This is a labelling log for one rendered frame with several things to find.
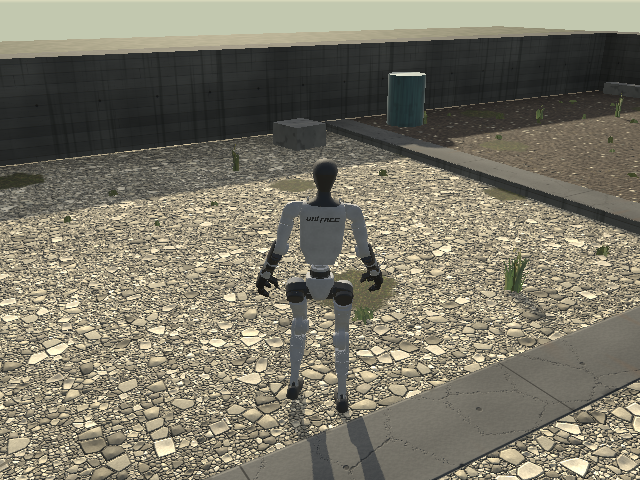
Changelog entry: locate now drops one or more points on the robot torso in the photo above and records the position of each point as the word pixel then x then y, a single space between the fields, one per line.
pixel 321 239

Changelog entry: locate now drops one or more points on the right robot upper arm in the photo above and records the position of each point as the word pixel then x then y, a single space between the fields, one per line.
pixel 354 213

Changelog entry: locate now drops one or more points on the right robot foot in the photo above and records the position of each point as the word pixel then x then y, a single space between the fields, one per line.
pixel 341 404

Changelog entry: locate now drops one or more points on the left robot forearm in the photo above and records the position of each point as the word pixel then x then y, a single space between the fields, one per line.
pixel 270 263

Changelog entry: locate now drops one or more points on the robot left hand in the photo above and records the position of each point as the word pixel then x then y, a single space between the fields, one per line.
pixel 261 282

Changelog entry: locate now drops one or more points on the left robot upper arm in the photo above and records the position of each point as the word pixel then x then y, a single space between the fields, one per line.
pixel 291 210

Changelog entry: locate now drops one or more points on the right robot forearm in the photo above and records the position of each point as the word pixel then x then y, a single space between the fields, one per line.
pixel 371 263

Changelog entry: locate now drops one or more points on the robot right hand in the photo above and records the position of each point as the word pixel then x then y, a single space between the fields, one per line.
pixel 377 279

